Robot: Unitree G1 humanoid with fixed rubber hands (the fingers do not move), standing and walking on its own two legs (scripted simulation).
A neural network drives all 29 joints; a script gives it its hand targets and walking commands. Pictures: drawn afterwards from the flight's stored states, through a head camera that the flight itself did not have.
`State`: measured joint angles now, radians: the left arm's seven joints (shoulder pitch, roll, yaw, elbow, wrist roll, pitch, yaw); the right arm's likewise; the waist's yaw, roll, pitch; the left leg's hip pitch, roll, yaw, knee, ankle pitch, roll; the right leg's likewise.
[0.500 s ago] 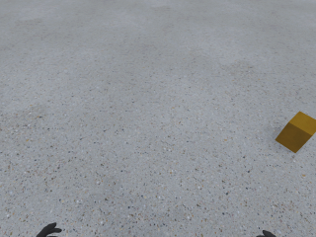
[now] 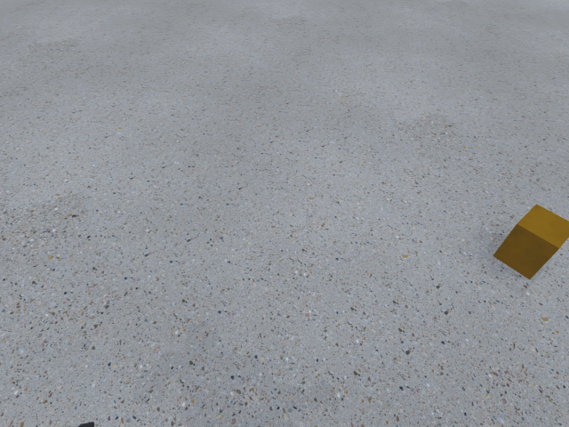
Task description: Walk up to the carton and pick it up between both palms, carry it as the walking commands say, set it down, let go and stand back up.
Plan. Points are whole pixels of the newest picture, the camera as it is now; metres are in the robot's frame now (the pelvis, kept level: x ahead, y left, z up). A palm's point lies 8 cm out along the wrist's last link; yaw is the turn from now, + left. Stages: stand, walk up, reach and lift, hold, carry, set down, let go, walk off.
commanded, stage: stand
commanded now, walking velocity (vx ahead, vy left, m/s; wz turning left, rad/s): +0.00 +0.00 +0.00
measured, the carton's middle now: (533, 241) +1.07 -1.10 -0.67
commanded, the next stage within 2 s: walk up in 1.18 s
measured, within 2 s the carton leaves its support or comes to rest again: neither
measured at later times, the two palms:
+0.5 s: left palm out of the picture +0.10 +0.31 -0.10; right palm out of the picture +0.10 -0.31 -0.10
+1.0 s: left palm out of the picture +0.11 +0.31 -0.10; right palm out of the picture +0.11 -0.31 -0.10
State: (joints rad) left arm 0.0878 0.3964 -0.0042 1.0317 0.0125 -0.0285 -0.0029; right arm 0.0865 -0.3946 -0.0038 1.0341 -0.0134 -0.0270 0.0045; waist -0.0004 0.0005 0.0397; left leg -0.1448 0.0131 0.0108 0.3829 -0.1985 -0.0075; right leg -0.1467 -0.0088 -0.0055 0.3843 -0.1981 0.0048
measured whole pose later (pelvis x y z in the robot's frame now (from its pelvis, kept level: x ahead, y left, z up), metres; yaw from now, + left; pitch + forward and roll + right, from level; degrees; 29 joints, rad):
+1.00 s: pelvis +0.01 +0.00 +0.00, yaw +0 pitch -2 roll +0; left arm 0.08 0.40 0.00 1.06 0.01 -0.02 0.00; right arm 0.08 -0.40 -0.01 1.06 -0.01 -0.02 0.00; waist 0.00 0.00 0.04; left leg -0.11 0.01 0.01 0.33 -0.19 -0.01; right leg -0.11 -0.01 -0.01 0.34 -0.19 0.01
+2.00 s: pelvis +0.05 -0.04 +0.00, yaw -20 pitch -1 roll -2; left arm 0.09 0.31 0.09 0.86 0.05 0.05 -0.10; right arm 0.42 -0.30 -0.06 1.03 -0.03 -0.04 -0.05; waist -0.04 -0.03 0.01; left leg -0.05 0.13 0.16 0.38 -0.31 -0.05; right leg -0.57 -0.03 0.01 1.12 -0.19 0.04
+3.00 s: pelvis +0.43 -0.36 +0.01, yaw -40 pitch -1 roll -2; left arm 0.16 0.25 0.06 0.93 0.03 0.02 -0.09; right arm 0.47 -0.23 -0.07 1.03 -0.02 -0.07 -0.01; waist -0.07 -0.05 0.06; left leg -0.08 0.14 0.18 0.35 -0.25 -0.04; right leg -0.58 -0.10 -0.02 0.88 -0.06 0.05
